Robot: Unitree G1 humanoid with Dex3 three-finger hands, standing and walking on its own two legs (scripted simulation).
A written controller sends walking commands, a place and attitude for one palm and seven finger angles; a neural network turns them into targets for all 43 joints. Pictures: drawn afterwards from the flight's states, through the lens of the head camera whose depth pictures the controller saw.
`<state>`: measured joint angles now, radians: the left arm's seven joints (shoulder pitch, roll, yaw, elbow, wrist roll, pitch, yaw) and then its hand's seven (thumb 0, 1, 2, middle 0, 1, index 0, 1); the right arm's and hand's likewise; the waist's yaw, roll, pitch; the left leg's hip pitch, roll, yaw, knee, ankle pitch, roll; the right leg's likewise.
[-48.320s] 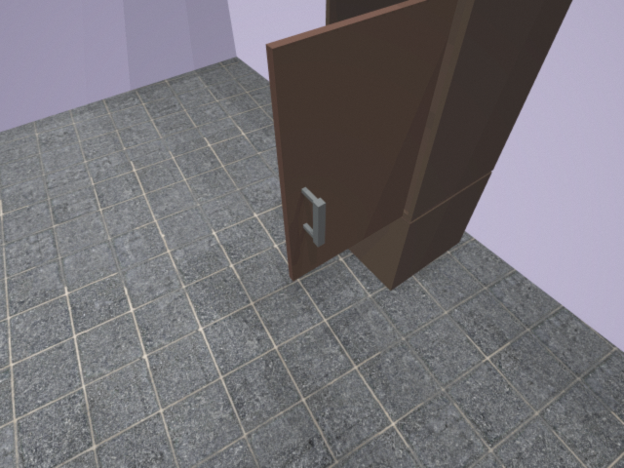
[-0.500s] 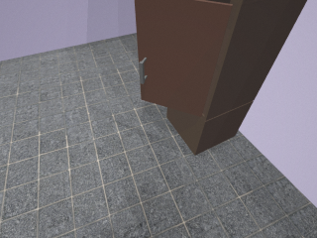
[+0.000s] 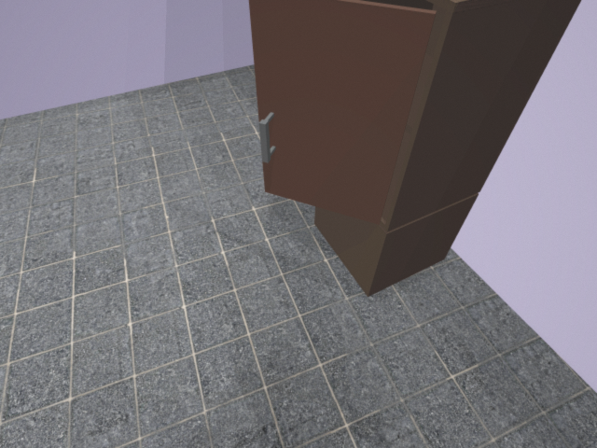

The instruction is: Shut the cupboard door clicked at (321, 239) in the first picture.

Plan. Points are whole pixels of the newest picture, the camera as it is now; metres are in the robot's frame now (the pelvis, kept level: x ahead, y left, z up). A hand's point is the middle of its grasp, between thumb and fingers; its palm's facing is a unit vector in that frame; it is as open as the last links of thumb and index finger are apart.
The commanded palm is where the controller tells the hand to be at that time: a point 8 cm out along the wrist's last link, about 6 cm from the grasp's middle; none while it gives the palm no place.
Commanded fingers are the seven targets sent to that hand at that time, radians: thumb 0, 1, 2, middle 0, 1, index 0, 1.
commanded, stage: walk to a spot facing it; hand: left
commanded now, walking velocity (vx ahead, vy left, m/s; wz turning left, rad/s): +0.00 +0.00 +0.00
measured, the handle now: (268, 137) +0.88 +0.13 -0.11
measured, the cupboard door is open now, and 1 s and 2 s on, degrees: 41 41 41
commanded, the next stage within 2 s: none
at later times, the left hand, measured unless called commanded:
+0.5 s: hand out of the picture +0.00 +0.23 -0.20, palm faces +0.20 -0.95 -0.25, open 7.4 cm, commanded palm none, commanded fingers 0.00 0.90 0.90 -0.20 -0.30 -0.20 -0.30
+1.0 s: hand out of the picture -0.03 +0.19 -0.17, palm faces +0.52 -0.81 -0.27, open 7.4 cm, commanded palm none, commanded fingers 0.00 0.90 0.90 -0.20 -0.30 -0.20 -0.30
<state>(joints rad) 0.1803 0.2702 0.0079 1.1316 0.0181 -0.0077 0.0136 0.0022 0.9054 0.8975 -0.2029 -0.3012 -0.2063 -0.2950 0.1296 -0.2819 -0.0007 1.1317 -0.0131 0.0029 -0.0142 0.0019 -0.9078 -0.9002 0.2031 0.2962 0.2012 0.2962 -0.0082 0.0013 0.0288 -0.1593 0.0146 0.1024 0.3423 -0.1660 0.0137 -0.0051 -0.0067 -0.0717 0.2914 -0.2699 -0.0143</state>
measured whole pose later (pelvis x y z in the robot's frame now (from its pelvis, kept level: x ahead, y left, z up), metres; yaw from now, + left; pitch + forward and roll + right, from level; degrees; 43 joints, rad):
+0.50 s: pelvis -0.01 +0.02 -0.03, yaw +12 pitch +0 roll +0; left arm 0.21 0.22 0.06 0.97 0.02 0.07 0.03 0.00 0.91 0.90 -0.20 -0.30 -0.21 -0.29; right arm 0.23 -0.19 -0.04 0.98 -0.03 0.04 0.00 0.00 -0.91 -0.90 0.20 0.30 0.20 0.30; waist -0.04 -0.02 0.12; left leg -0.38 -0.02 0.06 0.67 -0.28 0.05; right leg -0.37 -0.08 -0.05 1.07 -0.53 0.03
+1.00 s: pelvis +0.01 -0.02 -0.01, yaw +34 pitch +1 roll +2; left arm 0.21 0.20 0.05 0.88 0.04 0.02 0.02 0.00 0.90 0.90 -0.20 -0.30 -0.21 -0.30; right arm 0.16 -0.27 -0.08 0.90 -0.02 0.08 0.03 0.00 -0.91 -0.90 0.20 0.30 0.20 0.30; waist -0.03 -0.01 0.11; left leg -0.41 0.02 0.05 0.85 -0.44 -0.05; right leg -0.22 -0.14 -0.18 0.57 -0.36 0.02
